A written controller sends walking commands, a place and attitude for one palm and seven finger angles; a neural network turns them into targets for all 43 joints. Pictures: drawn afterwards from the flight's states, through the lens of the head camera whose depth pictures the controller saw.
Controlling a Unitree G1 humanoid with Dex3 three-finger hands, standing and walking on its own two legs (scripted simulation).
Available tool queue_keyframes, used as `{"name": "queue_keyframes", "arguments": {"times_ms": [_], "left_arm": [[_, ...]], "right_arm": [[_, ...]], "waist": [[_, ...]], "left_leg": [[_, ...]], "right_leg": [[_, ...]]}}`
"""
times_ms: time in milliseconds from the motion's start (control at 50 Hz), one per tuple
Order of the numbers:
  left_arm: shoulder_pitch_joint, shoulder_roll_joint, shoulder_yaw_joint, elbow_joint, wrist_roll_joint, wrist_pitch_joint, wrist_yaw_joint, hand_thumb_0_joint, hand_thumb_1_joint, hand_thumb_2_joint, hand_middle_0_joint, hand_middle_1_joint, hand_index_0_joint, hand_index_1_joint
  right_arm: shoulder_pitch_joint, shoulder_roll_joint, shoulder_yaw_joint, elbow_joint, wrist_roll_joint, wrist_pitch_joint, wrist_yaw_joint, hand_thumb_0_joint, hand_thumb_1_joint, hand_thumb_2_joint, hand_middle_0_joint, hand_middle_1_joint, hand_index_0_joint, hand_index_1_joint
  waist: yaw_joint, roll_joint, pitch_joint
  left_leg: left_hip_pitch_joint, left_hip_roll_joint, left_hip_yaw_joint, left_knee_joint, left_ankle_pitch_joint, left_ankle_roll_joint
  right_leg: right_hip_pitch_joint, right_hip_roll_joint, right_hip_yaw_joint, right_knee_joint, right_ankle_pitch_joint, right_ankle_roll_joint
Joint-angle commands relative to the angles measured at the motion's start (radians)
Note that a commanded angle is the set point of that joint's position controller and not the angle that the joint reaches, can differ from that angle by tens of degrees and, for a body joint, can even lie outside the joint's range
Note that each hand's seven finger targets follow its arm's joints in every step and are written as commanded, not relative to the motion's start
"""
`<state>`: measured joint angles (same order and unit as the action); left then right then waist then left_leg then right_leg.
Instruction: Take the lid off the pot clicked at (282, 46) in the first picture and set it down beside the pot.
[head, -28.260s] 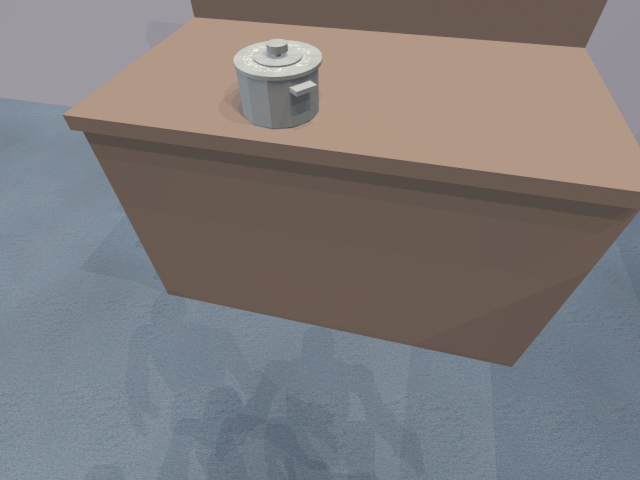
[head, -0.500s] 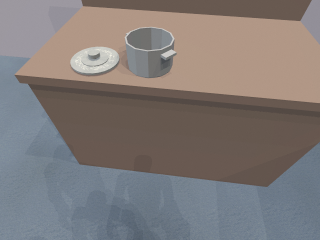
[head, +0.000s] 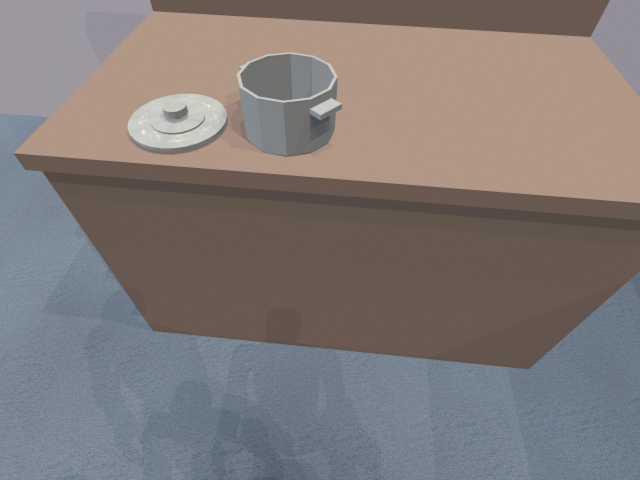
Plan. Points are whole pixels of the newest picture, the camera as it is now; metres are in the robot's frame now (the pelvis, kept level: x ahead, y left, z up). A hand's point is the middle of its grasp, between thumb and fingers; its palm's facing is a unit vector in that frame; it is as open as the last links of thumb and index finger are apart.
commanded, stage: look to check the result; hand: left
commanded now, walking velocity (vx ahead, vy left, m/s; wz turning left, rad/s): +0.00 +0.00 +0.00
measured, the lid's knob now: (175, 109) +0.74 +0.32 +0.05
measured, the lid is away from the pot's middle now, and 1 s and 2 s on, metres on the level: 0.22 0.22 0.22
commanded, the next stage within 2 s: stand and wait in 0.36 s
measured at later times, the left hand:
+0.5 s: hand out of the picture -0.01 +0.16 -0.18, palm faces +0.05 -0.98 -0.18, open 7.3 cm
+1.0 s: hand out of the picture -0.02 +0.15 -0.18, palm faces +0.04 -0.98 -0.17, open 7.3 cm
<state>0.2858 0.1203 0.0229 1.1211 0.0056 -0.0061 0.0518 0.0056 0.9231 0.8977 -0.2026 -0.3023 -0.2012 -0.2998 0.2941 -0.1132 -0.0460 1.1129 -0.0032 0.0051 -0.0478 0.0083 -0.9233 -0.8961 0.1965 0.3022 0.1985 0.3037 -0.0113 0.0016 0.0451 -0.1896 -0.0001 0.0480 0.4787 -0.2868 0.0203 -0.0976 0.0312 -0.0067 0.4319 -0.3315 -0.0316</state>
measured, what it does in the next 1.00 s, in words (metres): stands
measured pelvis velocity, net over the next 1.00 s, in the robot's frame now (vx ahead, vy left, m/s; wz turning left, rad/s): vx -0.01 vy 0.00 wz -0.01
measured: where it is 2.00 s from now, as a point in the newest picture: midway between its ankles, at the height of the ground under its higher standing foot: outside the picture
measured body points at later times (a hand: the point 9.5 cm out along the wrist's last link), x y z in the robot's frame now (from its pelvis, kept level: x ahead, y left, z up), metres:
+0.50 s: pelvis +0.00 +0.00 +0.00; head +0.02 +0.00 +0.45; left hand -0.01 +0.21 -0.16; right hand -0.03 -0.21 -0.16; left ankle -0.02 +0.10 -0.74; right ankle -0.06 -0.10 -0.74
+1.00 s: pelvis -0.01 +0.00 +0.00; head +0.01 +0.00 +0.45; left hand -0.02 +0.21 -0.16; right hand -0.03 -0.21 -0.16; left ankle -0.02 +0.10 -0.74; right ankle -0.06 -0.10 -0.74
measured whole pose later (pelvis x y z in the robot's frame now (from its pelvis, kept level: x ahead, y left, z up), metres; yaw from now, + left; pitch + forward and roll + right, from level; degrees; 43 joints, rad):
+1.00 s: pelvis -0.01 +0.00 +0.00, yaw -1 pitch -1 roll +0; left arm 0.31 0.10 0.02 1.13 0.01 -0.02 0.05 0.00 0.92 0.90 -0.20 -0.30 -0.20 -0.30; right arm 0.30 -0.10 -0.04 1.13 0.00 0.00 -0.05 0.01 -0.92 -0.90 0.20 0.30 0.20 0.30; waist -0.01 0.00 0.04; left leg -0.18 0.01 0.06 0.45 -0.26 0.02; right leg -0.09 0.04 0.00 0.41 -0.31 -0.03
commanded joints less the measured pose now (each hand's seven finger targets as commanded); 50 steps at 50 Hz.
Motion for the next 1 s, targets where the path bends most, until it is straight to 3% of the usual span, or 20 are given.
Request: {"name": "queue_keyframes", "arguments": {"times_ms": [0,40,100,220,400,440,600,820,980], "left_arm": [[0.069,0.085,0.01,-0.019,-0.002,-0.011,0.004,0.0,0.9,0.9,-0.2,-0.3,-0.2,-0.3],[0.072,0.08,0.009,-0.016,0.0,-0.009,0.003,0.0,0.9,0.9,-0.2,-0.3,-0.2,-0.3],[0.075,0.08,0.009,-0.012,-0.001,-0.011,0.002,0.0,0.9,0.9,-0.2,-0.3,-0.2,-0.3],[0.079,0.074,0.007,-0.01,0.001,-0.009,0.002,0.0,0.9,0.9,-0.2,-0.3,-0.2,-0.3],[0.09,0.073,0.008,-0.011,-0.001,-0.014,0.004,0.0,0.9,0.9,-0.2,-0.3,-0.2,-0.3],[0.087,0.07,0.007,-0.01,0.0,-0.012,0.005,0.0,0.9,0.9,-0.2,-0.3,-0.2,-0.3],[0.095,0.07,0.008,-0.009,-0.001,-0.015,0.004,0.0,0.9,0.9,-0.2,-0.3,-0.2,-0.3],[0.102,0.068,0.004,-0.009,0.001,-0.016,0.006,0.0,0.9,0.9,-0.2,-0.3,-0.2,-0.3],[0.104,0.065,0.004,-0.006,-0.001,-0.017,0.005,0.0,0.9,0.9,-0.2,-0.3,-0.2,-0.3]], "right_arm": [[0.084,-0.072,-0.011,-0.016,-0.001,-0.013,-0.006,0.0,-0.9,-0.9,0.2,0.3,0.2,0.3],[0.08,-0.067,-0.01,-0.014,-0.001,-0.011,-0.005,0.0,-0.9,-0.9,0.2,0.3,0.2,0.3],[0.082,-0.069,-0.01,-0.011,-0.002,-0.012,-0.005,0.0,-0.9,-0.9,0.2,0.3,0.2,0.3],[0.082,-0.066,-0.009,-0.012,-0.001,-0.011,-0.005,0.0,-0.9,-0.9,0.2,0.3,0.2,0.3],[0.092,-0.063,-0.009,-0.004,-0.001,-0.015,-0.006,0.0,-0.9,-0.9,0.2,0.3,0.2,0.3],[0.091,-0.06,-0.009,-0.002,-0.001,-0.013,-0.006,0.0,-0.9,-0.9,0.2,0.3,0.2,0.3],[0.093,-0.06,-0.009,0.001,-0.001,-0.016,-0.006,0.0,-0.9,-0.9,0.2,0.3,0.2,0.3],[0.094,-0.054,-0.009,0.004,0.001,-0.013,-0.004,0.0,-0.9,-0.9,0.2,0.3,0.2,0.3],[0.097,-0.055,-0.008,0.008,-0.001,-0.015,-0.005,0.0,-0.9,-0.9,0.2,0.3,0.2,0.3]], "waist": [[-0.003,-0.003,0.001],[-0.002,-0.008,0.037],[-0.004,-0.008,0.016],[-0.002,-0.001,0.04],[-0.002,-0.007,0.008],[-0.002,0.002,0.036],[-0.001,0.003,0.01],[-0.003,-0.015,0.049],[-0.003,0.008,0.034]], "left_leg": [[0.06,0.105,-0.074,-0.045,0.316,0.029],[0.045,0.105,-0.077,-0.056,0.274,0.029],[0.053,0.105,-0.075,-0.057,0.277,0.029],[0.042,0.105,-0.084,-0.069,0.243,0.03],[0.06,0.105,-0.078,-0.06,0.293,0.029],[0.052,0.106,-0.079,-0.068,0.264,0.028],[0.069,0.107,-0.074,-0.068,0.282,0.029],[0.046,0.102,-0.075,-0.078,0.235,0.025],[0.058,0.105,-0.079,-0.083,0.249,0.027]], "right_leg": [[-0.052,-0.119,0.069,-0.061,0.378,-0.021],[-0.072,-0.117,0.07,-0.071,0.337,-0.02],[-0.059,-0.116,0.072,-0.072,0.34,-0.02],[-0.08,-0.11,0.072,-0.079,0.288,-0.021],[-0.059,-0.116,0.072,-0.074,0.348,-0.017],[-0.079,-0.114,0.073,-0.079,0.318,-0.018],[-0.069,-0.115,0.078,-0.078,0.337,-0.016],[-0.088,-0.113,0.083,-0.092,0.303,-0.011],[-0.085,-0.11,0.083,-0.09,0.295,-0.014]]}}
